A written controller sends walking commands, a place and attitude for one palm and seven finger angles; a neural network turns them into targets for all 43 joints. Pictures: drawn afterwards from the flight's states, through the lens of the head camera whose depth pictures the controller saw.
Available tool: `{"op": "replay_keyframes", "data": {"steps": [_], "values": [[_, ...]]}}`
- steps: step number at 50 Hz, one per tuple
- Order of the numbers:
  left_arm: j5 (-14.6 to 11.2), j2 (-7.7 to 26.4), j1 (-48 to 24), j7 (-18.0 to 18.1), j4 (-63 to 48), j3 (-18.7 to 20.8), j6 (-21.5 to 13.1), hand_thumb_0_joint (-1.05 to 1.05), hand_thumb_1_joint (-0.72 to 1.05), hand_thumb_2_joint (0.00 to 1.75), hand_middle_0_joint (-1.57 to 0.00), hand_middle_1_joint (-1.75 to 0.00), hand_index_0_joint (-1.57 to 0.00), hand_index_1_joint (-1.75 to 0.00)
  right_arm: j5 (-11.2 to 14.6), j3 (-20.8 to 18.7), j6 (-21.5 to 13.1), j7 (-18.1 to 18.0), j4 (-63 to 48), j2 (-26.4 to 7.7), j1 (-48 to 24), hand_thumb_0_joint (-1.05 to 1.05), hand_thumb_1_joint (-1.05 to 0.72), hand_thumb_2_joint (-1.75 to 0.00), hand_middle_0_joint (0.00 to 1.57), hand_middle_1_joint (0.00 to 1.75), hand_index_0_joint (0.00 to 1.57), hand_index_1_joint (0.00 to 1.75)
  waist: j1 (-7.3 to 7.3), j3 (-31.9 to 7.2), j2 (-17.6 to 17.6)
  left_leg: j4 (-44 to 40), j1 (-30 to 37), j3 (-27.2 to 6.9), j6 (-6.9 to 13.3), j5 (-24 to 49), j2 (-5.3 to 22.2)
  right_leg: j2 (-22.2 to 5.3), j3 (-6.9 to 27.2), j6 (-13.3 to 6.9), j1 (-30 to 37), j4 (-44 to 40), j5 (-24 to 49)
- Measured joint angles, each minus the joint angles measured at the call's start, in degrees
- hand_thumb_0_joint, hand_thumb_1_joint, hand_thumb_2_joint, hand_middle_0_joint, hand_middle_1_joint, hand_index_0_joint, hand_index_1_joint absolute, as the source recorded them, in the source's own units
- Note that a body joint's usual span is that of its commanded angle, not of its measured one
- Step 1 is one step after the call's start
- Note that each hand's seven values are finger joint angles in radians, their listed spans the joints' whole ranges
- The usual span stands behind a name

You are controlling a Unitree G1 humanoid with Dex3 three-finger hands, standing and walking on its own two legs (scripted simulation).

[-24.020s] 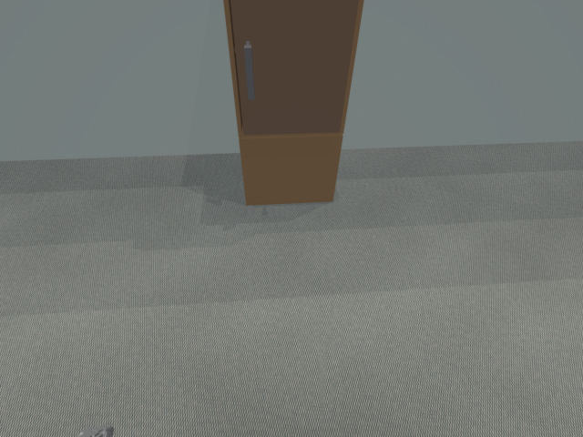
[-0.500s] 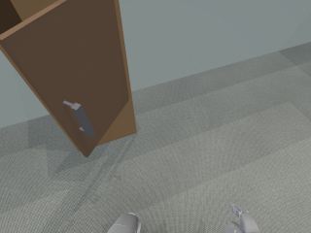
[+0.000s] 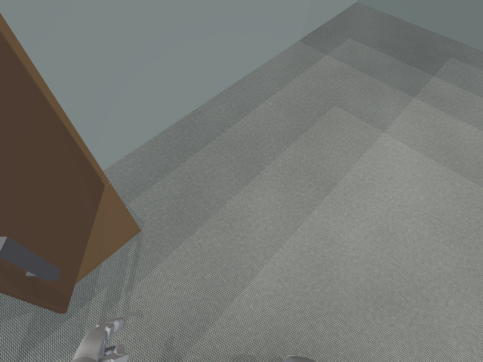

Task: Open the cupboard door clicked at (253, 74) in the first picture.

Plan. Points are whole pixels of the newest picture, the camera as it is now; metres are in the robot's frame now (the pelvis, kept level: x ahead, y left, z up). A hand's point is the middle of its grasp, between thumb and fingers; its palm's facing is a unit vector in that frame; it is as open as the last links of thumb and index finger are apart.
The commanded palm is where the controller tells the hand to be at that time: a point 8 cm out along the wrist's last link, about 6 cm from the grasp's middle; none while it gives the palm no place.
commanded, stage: walk to a spot facing it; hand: left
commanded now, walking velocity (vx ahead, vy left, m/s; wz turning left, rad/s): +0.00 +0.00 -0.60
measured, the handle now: (17, 261) +0.28 +0.42 -0.07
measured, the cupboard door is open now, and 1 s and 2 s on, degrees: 43 43 43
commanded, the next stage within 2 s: turn to face it in 1.74 s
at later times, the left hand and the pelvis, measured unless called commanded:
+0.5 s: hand (150, 348) +0.16 +0.18 -0.17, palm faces -0.26 -0.96 -0.13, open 7.4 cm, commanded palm none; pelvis +0.05 +0.01 +0.00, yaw -17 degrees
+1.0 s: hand (264, 234) +0.39 -0.04 -0.17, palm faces -0.56 -0.80 -0.20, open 7.4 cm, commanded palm none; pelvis +0.18 -0.13 -0.01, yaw -34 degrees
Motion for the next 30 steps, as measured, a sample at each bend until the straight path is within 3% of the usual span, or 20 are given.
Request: {"op": "replay_keyframes", "data": {"steps": [1,2,4,6,9,14,18,20,22,25,30], "values": [[0.0,0.1,0.0,0.1,-0.5,-0.3,-0.6,0.01,0.91,0.90,-0.19,-0.30,-0.19,-0.30,0.3,-0.2,0.2,0.2,0.1,-0.3,1.0,0.00,-0.90,-0.90,0.20,0.30,0.20,0.30,-0.17,-0.6,-0.4,2.6,-0.9,0.7,-0.5,-1.3,0.1,-0.2,0.2,-0.9,2.2,-4.1,3.2],[0.1,-0.4,-0.3,0.4,-0.4,-0.4,-1.3,0.01,0.91,0.90,-0.19,-0.30,-0.19,-0.30,0.5,-0.4,0.7,0.3,0.6,-0.9,0.8,0.00,-0.90,-0.90,0.20,0.30,0.20,0.30,-0.18,-0.5,0.3,7.3,-2.5,-0.2,-1.0,-5.3,0.5,0.4,0.6,-1.5,2.0,-3.7,2.0],[-0.1,-1.6,-0.6,1.2,-0.3,-1.1,-1.9,0.01,0.91,0.90,-0.19,-0.30,-0.20,-0.30,0.8,-0.9,2.0,-0.1,1.4,-1.8,-0.5,0.01,-0.90,-0.90,0.20,0.30,0.20,0.30,-0.71,0.4,1.6,18.5,-6.3,-4.6,-1.5,-11.2,-0.8,1.5,1.6,-1.8,1.5,-1.7,0.6],[-0.2,-2.4,-0.1,1.9,-0.3,-1.3,-1.6,0.01,0.91,0.89,-0.20,-0.30,-0.20,-0.30,0.9,-1.1,2.5,-0.4,1.7,-1.5,-1.7,0.01,-0.91,-0.90,0.20,0.29,0.19,0.30,-0.81,0.6,1.2,26.1,-9.3,-6.8,-2.0,-10.6,-2.1,2.0,2.9,-2.0,2.4,-2.3,1.0],[-0.1,-3.3,1.2,2.3,0.2,-1.6,-1.0,0.01,0.90,0.89,-0.20,-0.30,-0.20,-0.30,1.0,-1.1,2.6,-0.1,0.9,-0.5,-3.2,0.01,-0.91,-0.90,0.20,0.29,0.19,0.30,-0.63,0.1,0.2,28.4,-11.6,-8.1,-2.6,-7.6,-3.0,2.7,4.9,-2.1,3.7,-4.5,2.4],[0.1,-4.6,3.8,1.7,1.3,-1.7,-0.6,0.01,0.90,0.89,-0.20,-0.30,-0.20,-0.30,0.8,-0.9,1.9,0.5,-0.9,1.7,-5.1,0.01,-0.91,-0.90,0.20,0.29,0.19,0.30,0.26,-1.2,-0.8,21.2,-10.9,-9.1,-2.6,-5.4,-4.3,3.8,7.6,-1.9,4.7,-6.6,3.5],[0.1,-4.8,6.6,1.1,2.2,-1.1,-0.6,0.01,0.90,0.89,-0.20,-0.30,-0.20,-0.30,0.7,-0.3,0.2,0.9,-1.8,3.1,-5.0,0.01,-0.91,-0.90,0.20,0.29,0.19,0.30,1.51,-3.0,-2.0,8.0,-5.4,-8.0,-1.7,-4.4,-5.9,4.4,9.7,-1.5,4.5,-5.6,2.3],[-0.1,-4.7,8.3,0.8,2.7,-0.6,-0.3,0.01,0.90,0.89,-0.20,-0.30,-0.20,-0.30,0.3,0.1,-1.5,0.8,-2.4,3.3,-4.1,0.00,-0.90,-0.90,0.20,0.30,0.20,0.30,1.63,-4.4,-2.0,1.9,-3.0,-7.5,0.6,-1.2,-5.8,5.2,10.0,-1.8,2.1,-0.4,-3.6],[0.2,-4.2,9.3,0.3,3.8,0.0,0.2,0.01,0.90,0.89,-0.20,-0.30,-0.20,-0.30,-0.3,0.7,-2.6,0.6,-2.4,3.9,-3.1,0.00,-0.90,-0.90,0.20,0.30,0.20,0.30,1.75,-4.6,-2.4,2.5,-2.1,-5.6,2.8,-0.4,-5.1,4.7,7.9,-1.8,-2.3,11.0,-8.1],[0.9,-3.3,9.6,-0.8,4.8,0.9,0.1,0.01,0.90,0.89,-0.20,-0.30,-0.20,-0.30,-0.4,1.4,-3.3,0.3,-1.7,4.8,-0.4,0.00,-0.90,-0.90,0.20,0.30,0.20,0.30,1.96,-4.7,-3.2,-2.5,2.1,-3.1,3.0,0.4,-4.4,2.1,4.2,-1.1,-8.9,24.9,-2.5],[0.8,-2.9,8.8,-1.3,4.9,1.1,-0.5,0.01,0.91,0.90,-0.20,-0.30,-0.20,-0.30,0.1,1.9,-4.4,-0.2,1.4,5.5,3.9,0.00,-0.90,-0.90,0.20,0.30,0.20,0.30,2.52,-4.2,-3.0,-10.1,8.6,1.1,2.4,1.7,-3.4,-1.7,1.8,-0.1,-15.7,29.4,5.6]]}}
